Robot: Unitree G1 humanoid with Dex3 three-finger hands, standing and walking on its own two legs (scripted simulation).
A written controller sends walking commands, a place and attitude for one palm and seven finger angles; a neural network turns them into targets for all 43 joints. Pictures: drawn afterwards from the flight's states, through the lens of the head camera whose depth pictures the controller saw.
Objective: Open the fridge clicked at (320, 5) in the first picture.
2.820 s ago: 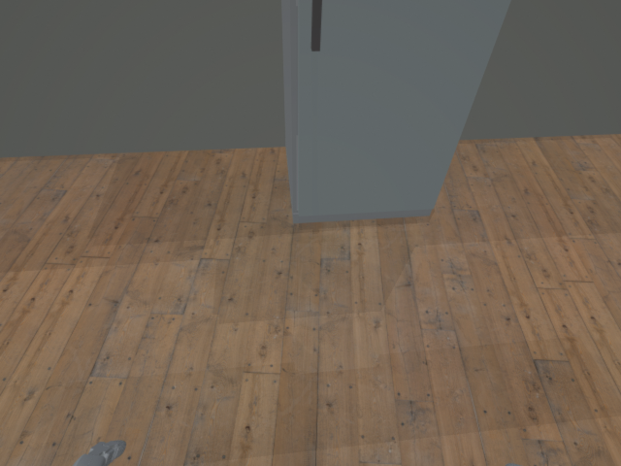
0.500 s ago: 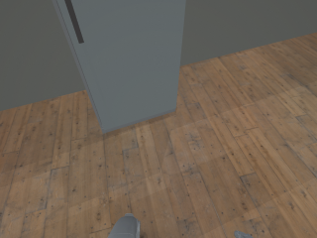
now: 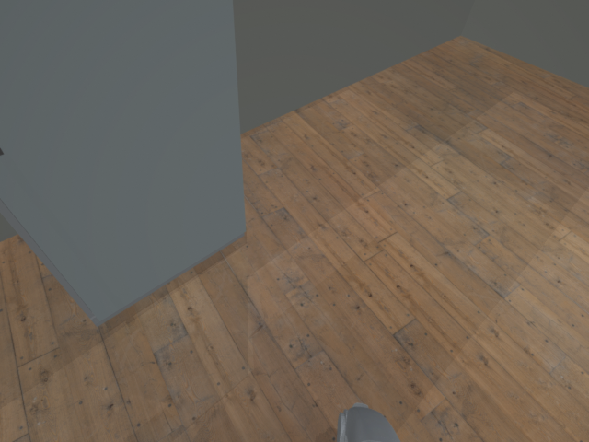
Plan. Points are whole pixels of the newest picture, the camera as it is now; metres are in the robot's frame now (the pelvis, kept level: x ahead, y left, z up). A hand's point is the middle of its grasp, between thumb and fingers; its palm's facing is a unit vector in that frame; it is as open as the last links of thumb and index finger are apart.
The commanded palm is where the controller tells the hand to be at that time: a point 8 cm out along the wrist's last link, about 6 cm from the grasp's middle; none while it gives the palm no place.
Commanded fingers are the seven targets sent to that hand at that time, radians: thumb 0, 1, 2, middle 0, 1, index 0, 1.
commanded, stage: walk to a spot facing it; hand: left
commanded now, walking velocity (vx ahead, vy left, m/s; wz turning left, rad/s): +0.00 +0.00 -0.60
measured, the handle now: out of the picture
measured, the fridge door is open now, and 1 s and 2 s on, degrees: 0 0 0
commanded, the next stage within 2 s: turn to face it in 0.26 s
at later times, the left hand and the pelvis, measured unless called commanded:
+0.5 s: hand (215, 395) +0.22 +0.14 -0.17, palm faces -0.20 -0.95 -0.23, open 7.4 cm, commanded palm none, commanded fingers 0.00 0.90 0.90 -0.20 -0.30 -0.20 -0.30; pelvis +0.09 -0.03 -0.01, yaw -13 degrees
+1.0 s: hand (169, 430) +0.16 +0.19 -0.16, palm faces +0.05 -0.96 -0.27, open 7.4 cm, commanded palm none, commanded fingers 0.00 0.90 0.90 -0.20 -0.30 -0.20 -0.30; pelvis +0.08 -0.02 +0.00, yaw +1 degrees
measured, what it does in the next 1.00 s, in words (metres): steps on the spot: right foot, then left foot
